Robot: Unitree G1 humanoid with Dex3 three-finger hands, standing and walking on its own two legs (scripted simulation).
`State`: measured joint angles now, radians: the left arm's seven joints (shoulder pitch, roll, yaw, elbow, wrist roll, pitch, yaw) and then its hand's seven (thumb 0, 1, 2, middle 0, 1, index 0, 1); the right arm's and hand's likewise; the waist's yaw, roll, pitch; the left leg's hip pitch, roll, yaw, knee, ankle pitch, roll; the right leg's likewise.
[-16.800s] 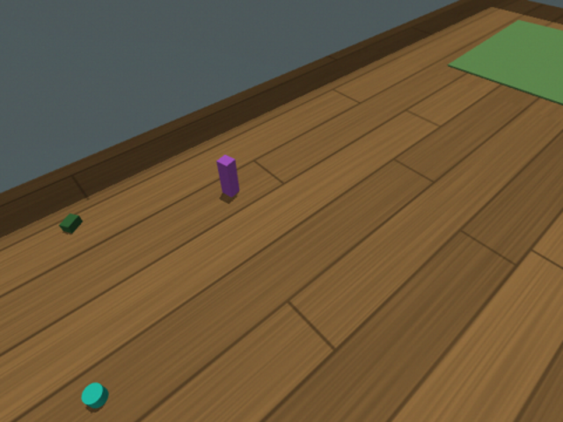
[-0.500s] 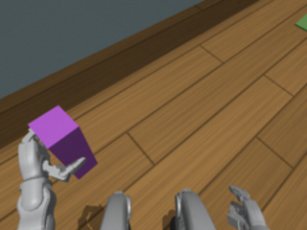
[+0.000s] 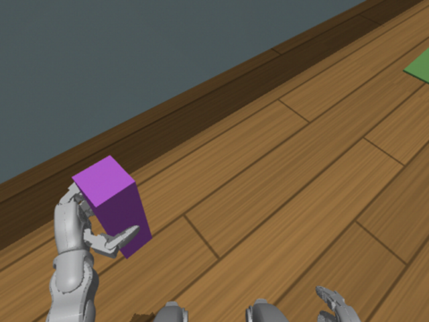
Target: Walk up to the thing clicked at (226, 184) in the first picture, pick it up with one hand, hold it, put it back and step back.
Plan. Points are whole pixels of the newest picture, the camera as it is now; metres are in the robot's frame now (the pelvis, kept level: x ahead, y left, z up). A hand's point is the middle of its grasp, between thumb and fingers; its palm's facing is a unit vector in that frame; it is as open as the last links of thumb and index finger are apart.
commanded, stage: hold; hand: left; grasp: from the side
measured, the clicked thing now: (119, 213) +0.33 +0.17 +0.03
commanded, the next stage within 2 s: crouch in 1.04 s
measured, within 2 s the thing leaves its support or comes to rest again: neither
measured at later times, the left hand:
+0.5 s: hand (113, 195) +0.34 +0.18 +0.07, palm faces +0.28 -0.96 -0.04, open 10.7 cm
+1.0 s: hand (113, 186) +0.35 +0.17 +0.09, palm faces +0.29 -0.96 -0.04, open 10.7 cm
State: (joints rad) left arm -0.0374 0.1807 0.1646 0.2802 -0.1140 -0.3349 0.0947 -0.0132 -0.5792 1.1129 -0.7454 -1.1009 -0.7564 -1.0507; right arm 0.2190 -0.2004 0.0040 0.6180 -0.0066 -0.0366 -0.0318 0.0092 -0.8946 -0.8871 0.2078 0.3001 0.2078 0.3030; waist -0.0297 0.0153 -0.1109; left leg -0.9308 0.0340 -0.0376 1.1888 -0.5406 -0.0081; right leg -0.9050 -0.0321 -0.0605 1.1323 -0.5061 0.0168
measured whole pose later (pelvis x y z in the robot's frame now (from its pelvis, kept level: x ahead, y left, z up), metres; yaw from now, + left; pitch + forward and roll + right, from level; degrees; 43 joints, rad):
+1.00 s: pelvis +0.02 -0.01 +0.05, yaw +0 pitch +8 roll -1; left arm -0.09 0.14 0.15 0.36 -0.10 -0.32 0.16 -0.01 -0.59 1.12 -0.75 -1.10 -0.76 -1.06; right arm 0.22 -0.20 0.00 0.65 -0.02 0.01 -0.05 0.01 -0.91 -0.89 0.21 0.30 0.21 0.30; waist -0.02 0.01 -0.05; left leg -0.60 0.04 -0.02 0.90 -0.45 -0.02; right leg -0.59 -0.02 -0.05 0.87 -0.42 0.01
